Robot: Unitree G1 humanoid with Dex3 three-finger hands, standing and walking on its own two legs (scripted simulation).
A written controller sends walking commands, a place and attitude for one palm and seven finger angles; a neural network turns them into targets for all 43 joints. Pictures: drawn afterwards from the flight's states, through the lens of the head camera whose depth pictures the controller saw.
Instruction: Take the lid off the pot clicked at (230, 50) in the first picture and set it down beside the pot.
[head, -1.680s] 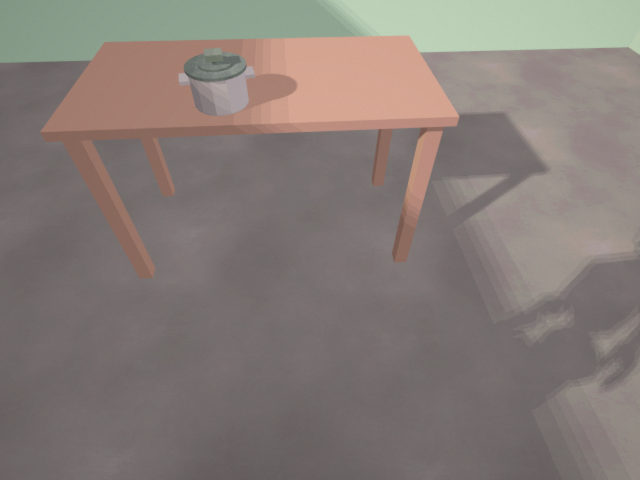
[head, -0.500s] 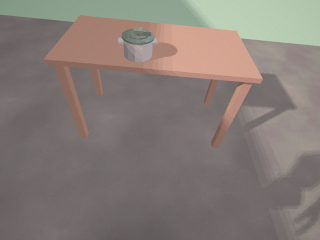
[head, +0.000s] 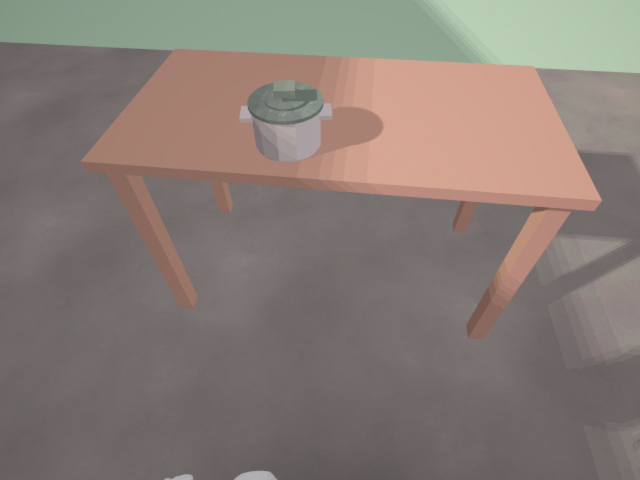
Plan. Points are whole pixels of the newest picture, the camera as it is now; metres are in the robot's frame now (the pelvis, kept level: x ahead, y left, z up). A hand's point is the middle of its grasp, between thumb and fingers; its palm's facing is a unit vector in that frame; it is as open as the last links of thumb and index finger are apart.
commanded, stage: take the last steps up to it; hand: left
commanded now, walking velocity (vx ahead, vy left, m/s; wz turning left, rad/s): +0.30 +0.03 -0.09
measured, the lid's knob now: (284, 89) +0.84 +0.10 +0.06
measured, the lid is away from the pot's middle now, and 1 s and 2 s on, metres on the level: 0.00 0.00 0.00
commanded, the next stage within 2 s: come to a stop and stand still in 0.68 s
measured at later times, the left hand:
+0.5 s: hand (187, 448) +0.20 +0.21 -0.16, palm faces +0.00 -0.99 -0.16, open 7.4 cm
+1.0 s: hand (228, 349) +0.35 +0.18 -0.17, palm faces -0.02 -0.98 -0.18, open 7.3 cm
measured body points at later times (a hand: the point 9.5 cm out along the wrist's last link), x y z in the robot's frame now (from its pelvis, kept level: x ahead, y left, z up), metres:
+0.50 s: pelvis +0.17 +0.03 +0.02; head +0.19 +0.04 +0.47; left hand +0.20 +0.26 -0.14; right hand +0.16 -0.20 -0.13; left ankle +0.14 +0.13 -0.72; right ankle +0.21 -0.10 -0.66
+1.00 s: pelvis +0.31 +0.00 +0.01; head +0.31 +0.01 +0.46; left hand +0.36 +0.23 -0.15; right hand +0.33 -0.24 -0.14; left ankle +0.37 +0.11 -0.73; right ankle +0.32 -0.11 -0.72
